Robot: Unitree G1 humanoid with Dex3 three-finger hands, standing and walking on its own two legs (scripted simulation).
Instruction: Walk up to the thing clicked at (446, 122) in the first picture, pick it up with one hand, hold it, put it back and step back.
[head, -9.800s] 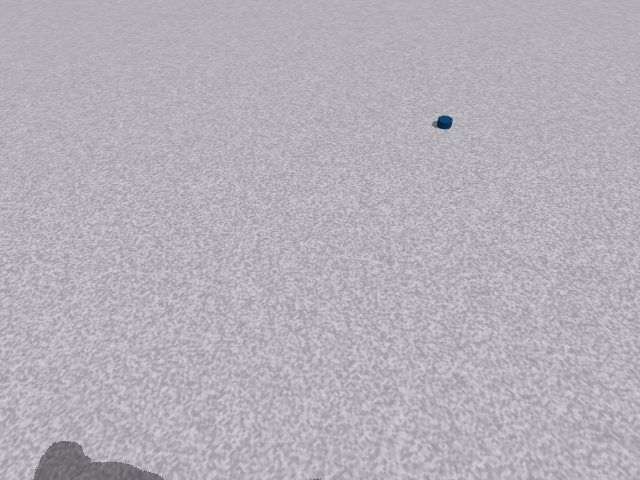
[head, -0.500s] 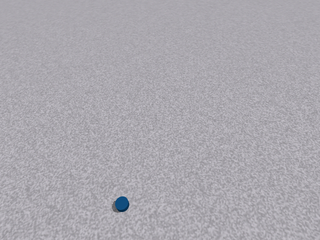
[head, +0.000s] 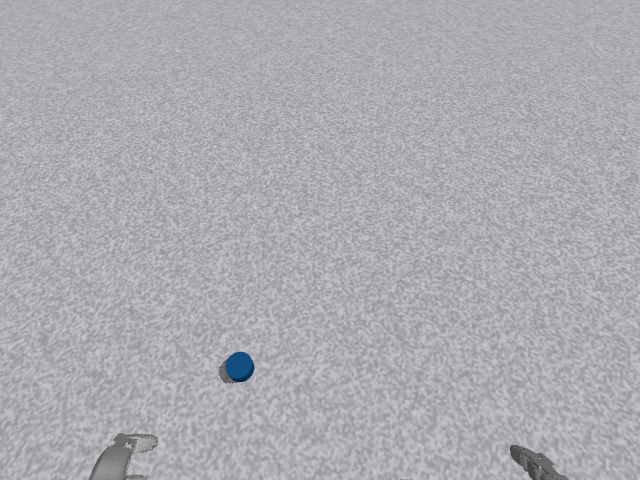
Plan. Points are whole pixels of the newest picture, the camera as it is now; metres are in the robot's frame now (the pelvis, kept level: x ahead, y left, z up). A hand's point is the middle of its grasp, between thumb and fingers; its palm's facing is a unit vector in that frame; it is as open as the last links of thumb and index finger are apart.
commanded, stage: rise first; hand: left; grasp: from above
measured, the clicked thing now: (240, 366) +0.49 +0.27 -0.73
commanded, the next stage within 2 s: none
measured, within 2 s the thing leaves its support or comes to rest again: neither
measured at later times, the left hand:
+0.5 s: hand out of the picture +0.13 +0.27 -0.21, palm faces -0.21 -0.85 -0.49, open 14.0 cm
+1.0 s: hand (187, 425) +0.27 +0.30 -0.41, palm faces -0.48 -0.35 -0.80, open 13.9 cm
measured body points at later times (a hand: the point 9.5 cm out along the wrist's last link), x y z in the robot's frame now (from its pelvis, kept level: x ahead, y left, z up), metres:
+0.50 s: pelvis -0.01 +0.01 -0.07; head +0.09 +0.03 +0.37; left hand +0.14 +0.31 -0.18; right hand +0.17 -0.23 -0.16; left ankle -0.01 +0.12 -0.72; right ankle +0.00 -0.13 -0.72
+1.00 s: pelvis -0.08 +0.00 -0.27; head +0.13 +0.01 +0.12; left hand +0.30 +0.32 -0.36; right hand +0.06 -0.28 -0.41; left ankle -0.01 +0.12 -0.72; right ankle +0.00 -0.13 -0.72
